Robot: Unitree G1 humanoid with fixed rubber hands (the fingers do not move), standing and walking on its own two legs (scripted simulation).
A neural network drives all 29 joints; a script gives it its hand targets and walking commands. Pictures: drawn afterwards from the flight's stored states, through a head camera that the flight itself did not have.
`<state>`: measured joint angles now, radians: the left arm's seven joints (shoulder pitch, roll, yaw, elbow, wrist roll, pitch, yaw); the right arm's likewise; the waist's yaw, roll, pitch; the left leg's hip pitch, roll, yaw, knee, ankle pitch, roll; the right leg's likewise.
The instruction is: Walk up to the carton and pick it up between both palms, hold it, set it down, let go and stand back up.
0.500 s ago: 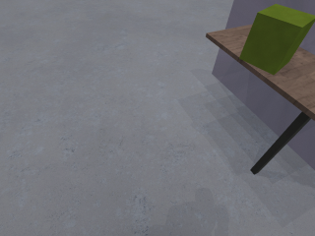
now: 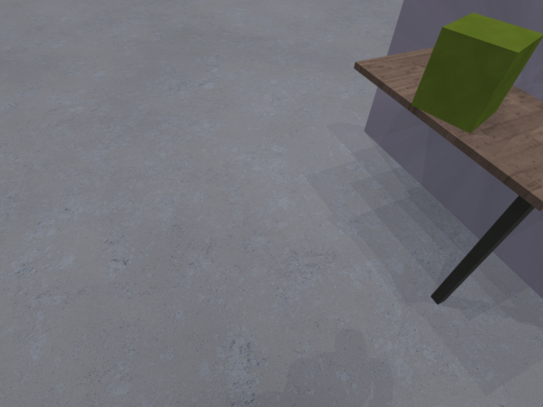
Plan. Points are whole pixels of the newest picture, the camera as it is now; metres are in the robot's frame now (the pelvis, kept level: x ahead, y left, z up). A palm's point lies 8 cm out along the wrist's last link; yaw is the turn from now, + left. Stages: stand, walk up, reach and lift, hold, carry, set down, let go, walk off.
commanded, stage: walk up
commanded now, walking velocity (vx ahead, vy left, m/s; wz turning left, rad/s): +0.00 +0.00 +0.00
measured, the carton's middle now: (471, 72) +1.04 -0.64 +0.01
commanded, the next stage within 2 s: none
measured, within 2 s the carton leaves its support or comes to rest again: neither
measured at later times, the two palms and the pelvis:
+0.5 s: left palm out of the picture +0.13 +0.21 -0.11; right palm out of the picture -0.01 -0.35 -0.17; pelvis +0.04 -0.06 -0.02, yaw -17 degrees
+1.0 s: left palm (207, 284) +0.38 +0.12 -0.13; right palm (496, 324) +0.29 -0.43 -0.12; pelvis +0.28 -0.13 -0.03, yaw -35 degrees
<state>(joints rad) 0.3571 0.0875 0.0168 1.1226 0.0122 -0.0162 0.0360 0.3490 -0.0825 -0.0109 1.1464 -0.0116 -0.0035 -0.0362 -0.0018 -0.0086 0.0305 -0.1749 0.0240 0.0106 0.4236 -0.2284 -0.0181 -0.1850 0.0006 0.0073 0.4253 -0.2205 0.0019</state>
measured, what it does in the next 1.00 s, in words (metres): walks ahead, turning right: right foot, then left foot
